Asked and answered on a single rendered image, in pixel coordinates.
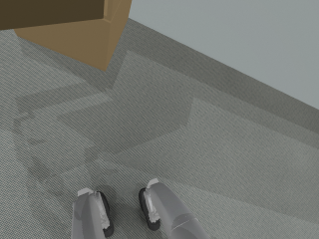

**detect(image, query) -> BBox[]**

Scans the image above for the robot right thigh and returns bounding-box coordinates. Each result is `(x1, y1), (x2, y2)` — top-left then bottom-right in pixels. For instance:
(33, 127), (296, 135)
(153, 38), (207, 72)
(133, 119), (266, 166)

(144, 182), (210, 239)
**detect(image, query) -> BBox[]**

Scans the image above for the robot right shin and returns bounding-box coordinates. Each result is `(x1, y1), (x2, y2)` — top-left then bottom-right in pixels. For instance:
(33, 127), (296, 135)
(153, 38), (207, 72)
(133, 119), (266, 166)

(146, 178), (160, 223)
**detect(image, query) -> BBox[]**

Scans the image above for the cupboard door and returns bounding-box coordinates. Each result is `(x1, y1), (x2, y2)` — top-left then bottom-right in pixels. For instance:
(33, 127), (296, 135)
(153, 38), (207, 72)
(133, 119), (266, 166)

(0, 0), (105, 31)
